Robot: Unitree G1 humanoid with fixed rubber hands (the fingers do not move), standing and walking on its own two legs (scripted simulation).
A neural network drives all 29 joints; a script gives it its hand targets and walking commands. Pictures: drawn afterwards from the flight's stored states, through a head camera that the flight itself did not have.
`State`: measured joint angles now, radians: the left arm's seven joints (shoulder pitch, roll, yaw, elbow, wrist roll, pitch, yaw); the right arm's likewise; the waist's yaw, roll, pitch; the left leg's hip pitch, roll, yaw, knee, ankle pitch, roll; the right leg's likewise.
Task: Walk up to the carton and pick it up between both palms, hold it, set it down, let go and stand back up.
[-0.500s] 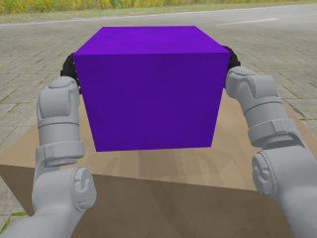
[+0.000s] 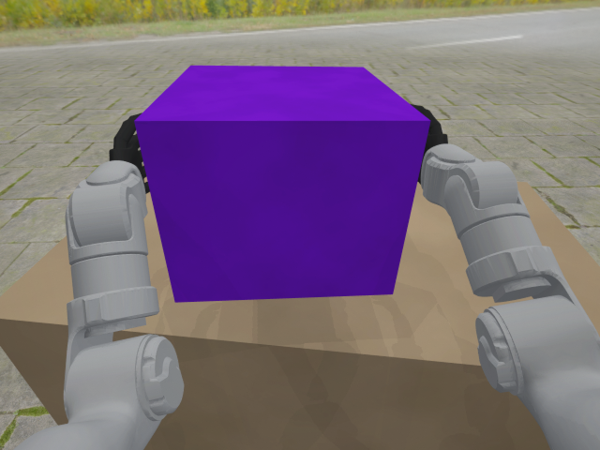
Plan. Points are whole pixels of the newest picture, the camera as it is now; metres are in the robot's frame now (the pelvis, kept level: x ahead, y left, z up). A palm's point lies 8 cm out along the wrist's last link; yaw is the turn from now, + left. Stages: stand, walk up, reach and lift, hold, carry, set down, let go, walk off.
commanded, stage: hold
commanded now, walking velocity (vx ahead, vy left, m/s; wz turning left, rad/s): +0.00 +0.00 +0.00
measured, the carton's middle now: (281, 168) +0.44 +0.01 +0.24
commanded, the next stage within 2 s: none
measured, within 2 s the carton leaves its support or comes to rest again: neither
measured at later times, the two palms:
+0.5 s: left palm (130, 165) +0.35 +0.19 +0.29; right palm (445, 152) +0.35 -0.18 +0.30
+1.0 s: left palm (131, 156) +0.35 +0.19 +0.30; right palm (445, 147) +0.36 -0.18 +0.30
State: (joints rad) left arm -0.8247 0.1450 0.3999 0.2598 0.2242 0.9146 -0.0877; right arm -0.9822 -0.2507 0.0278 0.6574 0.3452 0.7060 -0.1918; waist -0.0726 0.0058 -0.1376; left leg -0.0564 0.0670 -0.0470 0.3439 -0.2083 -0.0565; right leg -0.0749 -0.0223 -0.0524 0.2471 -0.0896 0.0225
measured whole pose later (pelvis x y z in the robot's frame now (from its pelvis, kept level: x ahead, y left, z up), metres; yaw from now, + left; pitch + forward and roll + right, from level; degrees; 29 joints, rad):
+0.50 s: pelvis -0.01 +0.00 +0.00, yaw +0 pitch -5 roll -1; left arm -0.89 0.15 0.40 0.36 0.23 0.87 -0.08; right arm -1.05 -0.26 -0.01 0.75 0.31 0.69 -0.17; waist -0.08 0.01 -0.15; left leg -0.07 0.06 -0.05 0.34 -0.19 -0.06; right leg -0.09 -0.03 -0.05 0.25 -0.07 0.02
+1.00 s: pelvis -0.02 -0.01 +0.00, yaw +0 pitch -3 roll -1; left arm -0.96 0.19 0.40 0.48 0.21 0.85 -0.08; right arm -1.11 -0.25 -0.01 0.82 0.30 0.69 -0.17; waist -0.06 0.02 -0.18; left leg -0.11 0.07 -0.06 0.34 -0.18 -0.06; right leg -0.14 -0.02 -0.06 0.27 -0.07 0.01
